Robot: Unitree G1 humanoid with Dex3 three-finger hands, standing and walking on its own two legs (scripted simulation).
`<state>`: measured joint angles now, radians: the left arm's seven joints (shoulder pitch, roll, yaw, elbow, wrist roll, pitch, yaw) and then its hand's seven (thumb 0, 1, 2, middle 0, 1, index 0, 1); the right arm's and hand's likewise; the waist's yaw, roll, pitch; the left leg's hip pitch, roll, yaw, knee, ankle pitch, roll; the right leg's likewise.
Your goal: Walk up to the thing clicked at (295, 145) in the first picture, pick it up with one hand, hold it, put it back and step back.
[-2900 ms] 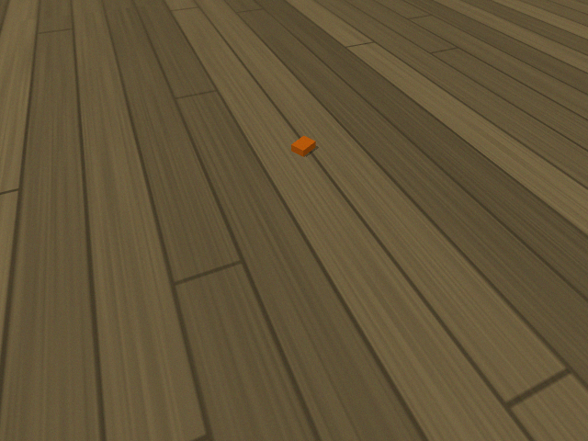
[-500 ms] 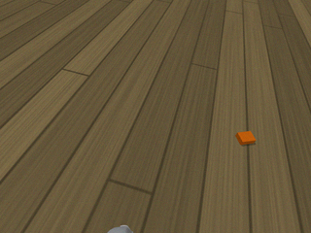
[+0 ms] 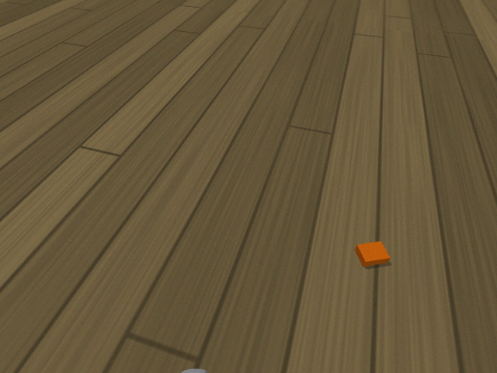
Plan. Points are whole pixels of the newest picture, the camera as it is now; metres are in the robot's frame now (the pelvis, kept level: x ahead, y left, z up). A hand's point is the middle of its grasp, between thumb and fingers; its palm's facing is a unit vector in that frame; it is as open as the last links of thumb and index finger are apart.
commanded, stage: walk up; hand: left
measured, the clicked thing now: (372, 253) +0.78 -0.53 -0.73
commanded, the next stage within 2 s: none
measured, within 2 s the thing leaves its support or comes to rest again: neither
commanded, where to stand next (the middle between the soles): +0.43 -0.86 m, yaw +10 degrees
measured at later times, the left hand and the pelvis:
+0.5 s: hand out of the picture +0.14 +0.12 -0.16, palm faces +0.03 -0.96 -0.28, open 7.4 cm; pelvis +0.10 -0.17 +0.00, yaw +4 degrees
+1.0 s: hand out of the picture +0.15 -0.11 -0.14, palm faces +0.15 -0.92 -0.35, open 7.4 cm; pelvis +0.19 -0.38 +0.01, yaw +8 degrees
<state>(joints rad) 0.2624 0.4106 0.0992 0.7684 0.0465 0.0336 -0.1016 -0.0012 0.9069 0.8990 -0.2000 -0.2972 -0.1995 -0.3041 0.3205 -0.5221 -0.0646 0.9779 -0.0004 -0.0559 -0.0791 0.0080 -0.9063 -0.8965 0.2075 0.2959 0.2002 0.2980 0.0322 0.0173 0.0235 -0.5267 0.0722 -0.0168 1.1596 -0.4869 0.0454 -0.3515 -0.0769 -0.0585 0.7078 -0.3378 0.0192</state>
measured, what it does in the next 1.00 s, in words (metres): steps to the right: left foot, then right foot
